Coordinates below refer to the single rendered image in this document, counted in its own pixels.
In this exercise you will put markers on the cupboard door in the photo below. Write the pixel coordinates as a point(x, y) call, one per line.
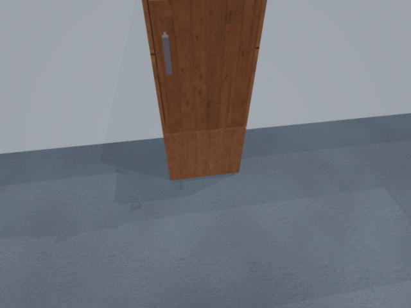
point(212, 50)

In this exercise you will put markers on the handle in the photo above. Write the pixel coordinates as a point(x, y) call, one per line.
point(166, 49)

